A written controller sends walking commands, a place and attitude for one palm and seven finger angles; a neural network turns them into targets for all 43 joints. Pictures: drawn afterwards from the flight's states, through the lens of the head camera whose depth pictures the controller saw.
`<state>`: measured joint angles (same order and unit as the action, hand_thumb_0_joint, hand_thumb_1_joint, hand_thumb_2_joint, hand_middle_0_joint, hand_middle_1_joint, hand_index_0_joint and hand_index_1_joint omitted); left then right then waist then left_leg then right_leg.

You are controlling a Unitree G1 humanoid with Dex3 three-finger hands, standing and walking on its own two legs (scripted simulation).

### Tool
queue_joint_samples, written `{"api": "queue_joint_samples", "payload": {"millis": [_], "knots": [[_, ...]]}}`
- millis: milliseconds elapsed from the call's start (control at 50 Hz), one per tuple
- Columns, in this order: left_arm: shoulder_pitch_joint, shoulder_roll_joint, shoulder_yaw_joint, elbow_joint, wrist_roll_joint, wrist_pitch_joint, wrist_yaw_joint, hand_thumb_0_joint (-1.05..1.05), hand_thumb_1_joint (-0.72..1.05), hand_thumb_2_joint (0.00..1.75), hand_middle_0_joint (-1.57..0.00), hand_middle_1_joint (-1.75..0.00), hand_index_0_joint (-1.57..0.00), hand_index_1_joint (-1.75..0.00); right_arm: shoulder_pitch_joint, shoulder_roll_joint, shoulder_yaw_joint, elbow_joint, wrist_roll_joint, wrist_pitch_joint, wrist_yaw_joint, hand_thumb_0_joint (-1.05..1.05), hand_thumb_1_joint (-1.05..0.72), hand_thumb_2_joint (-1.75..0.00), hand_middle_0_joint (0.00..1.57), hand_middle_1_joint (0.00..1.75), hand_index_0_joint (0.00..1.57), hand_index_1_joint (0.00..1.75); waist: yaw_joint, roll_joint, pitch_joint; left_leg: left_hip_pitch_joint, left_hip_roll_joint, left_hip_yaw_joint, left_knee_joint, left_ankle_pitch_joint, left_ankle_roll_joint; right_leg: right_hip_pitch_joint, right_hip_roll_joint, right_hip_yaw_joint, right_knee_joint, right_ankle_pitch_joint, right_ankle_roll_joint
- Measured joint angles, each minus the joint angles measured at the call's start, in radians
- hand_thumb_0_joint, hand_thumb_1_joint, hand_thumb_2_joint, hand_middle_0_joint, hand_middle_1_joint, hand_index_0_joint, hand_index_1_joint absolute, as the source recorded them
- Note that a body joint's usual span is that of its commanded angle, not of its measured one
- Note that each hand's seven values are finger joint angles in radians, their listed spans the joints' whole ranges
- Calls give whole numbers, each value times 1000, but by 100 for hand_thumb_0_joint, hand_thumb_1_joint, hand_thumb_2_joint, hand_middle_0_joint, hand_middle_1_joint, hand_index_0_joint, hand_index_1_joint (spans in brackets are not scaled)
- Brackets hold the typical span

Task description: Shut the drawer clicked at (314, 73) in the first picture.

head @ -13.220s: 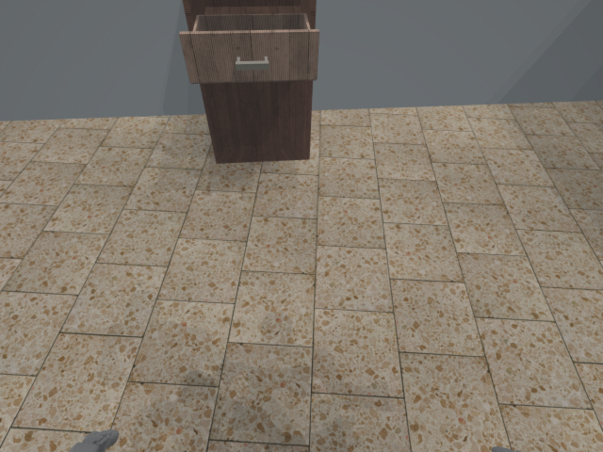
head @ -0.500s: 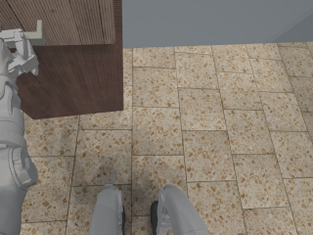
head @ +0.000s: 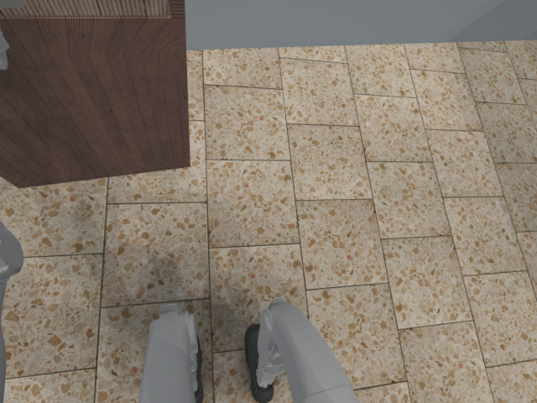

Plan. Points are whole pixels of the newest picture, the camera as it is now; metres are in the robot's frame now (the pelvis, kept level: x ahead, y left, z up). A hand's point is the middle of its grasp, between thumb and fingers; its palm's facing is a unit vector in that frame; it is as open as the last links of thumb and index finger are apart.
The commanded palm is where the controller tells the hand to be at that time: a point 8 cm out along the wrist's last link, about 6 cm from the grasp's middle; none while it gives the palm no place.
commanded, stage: push the drawer shut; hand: left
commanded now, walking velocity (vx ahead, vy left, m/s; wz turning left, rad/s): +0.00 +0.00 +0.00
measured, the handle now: out of the picture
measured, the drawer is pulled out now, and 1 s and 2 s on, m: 0.00 0.00 0.00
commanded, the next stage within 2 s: pull the fist back off the drawer in 0.10 s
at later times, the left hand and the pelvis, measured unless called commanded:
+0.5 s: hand out of the picture +0.57 +0.28 +0.06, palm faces +0.15 -0.99 -0.05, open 3.1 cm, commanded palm +0.57 +0.26 +0.07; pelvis -0.02 +0.00 -0.01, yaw +0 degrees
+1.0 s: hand out of the picture +0.54 +0.27 +0.07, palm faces +0.18 -0.98 -0.04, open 3.3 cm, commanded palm +0.51 +0.28 +0.07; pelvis +0.03 +0.00 +0.03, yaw +0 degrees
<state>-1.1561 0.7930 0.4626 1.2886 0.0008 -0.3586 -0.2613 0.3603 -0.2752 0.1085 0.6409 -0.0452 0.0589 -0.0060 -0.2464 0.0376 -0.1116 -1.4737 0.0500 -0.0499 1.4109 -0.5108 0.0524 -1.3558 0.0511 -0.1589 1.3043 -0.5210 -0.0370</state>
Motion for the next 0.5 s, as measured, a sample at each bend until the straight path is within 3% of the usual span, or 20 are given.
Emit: {"api": "queue_joint_samples", "payload": {"millis": [280, 500], "knots": [[-92, 54, -78, 20, 6, 42, 17, 1, 62, 94, -140, -160, -140, -160, -17, -1, 23, 9, -2, -46, -21, 0, -90, -90, 21, 30, 21, 30, -27, -10, 5, -55, -8, -22, 16, 25, -2, -42, -6, -23, 9, 20, -3], [-78, 32, -65, -15, 17, 66, 34, 2, 66, 94, -140, -160, -140, -160, -4, 2, 16, 0, -7, -54, -7, 0, -90, -90, 21, 30, 21, 30, -25, -6, 10, -51, -6, -20, 9, 33, 1, -38, -4, -20, 0, 31, 0]]}}
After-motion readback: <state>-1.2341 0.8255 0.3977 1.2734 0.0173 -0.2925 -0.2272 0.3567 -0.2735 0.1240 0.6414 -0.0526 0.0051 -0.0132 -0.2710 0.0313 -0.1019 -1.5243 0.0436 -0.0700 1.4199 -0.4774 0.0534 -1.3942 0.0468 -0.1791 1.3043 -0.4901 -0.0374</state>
